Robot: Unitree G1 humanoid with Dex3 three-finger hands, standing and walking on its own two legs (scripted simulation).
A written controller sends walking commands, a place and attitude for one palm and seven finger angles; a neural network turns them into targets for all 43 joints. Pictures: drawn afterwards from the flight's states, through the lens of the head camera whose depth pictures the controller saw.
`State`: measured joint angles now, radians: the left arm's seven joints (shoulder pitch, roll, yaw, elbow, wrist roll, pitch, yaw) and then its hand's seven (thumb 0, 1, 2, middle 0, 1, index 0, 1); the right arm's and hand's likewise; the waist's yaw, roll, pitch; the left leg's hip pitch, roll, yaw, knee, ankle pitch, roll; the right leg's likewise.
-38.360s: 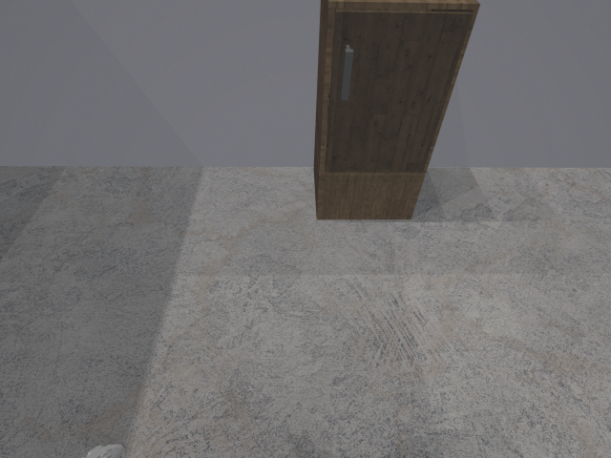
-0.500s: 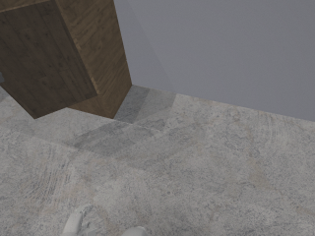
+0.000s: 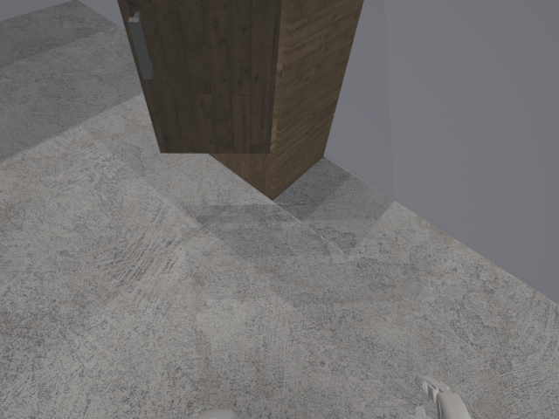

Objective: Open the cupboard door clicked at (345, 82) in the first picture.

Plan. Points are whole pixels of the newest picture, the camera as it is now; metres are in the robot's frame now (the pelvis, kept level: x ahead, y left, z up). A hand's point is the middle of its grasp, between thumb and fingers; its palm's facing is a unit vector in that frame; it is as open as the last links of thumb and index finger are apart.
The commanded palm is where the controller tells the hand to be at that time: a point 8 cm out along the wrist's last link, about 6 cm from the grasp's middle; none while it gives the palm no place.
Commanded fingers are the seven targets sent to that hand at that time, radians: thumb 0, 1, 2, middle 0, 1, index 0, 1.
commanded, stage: turn to face it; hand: left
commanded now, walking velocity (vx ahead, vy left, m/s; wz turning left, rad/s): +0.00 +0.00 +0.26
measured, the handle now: (142, 46) +0.94 +0.46 -0.03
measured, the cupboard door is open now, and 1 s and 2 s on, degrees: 45 45 45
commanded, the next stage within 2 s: take the last steps up to it in 0.02 s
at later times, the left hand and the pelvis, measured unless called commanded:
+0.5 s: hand out of the picture +0.10 +0.18 -0.14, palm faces +0.07 -0.98 -0.21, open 7.4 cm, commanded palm none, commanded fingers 0.00 0.90 0.90 -0.20 -0.30 -0.20 -0.30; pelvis +0.02 -0.01 +0.01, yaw +5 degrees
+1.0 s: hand out of the picture +0.01 +0.20 -0.17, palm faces +0.32 -0.94 -0.14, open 7.4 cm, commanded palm none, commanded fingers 0.00 0.90 0.90 -0.20 -0.30 -0.20 -0.30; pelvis +0.16 +0.09 -0.01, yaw +13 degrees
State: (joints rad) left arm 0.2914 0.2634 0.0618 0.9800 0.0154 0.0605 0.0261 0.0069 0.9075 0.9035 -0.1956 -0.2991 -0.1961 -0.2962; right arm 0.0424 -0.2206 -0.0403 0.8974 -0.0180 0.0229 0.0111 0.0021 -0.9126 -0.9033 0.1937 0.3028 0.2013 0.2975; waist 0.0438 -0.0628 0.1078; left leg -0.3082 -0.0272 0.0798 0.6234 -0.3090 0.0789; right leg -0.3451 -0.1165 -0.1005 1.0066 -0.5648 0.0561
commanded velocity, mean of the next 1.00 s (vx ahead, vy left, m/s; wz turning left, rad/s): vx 0.27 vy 0.08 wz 0.12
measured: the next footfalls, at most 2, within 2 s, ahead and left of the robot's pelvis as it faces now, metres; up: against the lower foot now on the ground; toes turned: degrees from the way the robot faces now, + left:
right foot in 0.50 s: +0.06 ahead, -0.12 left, +0.00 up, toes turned +1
left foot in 0.96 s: +0.26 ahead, +0.21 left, +0.00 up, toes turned +19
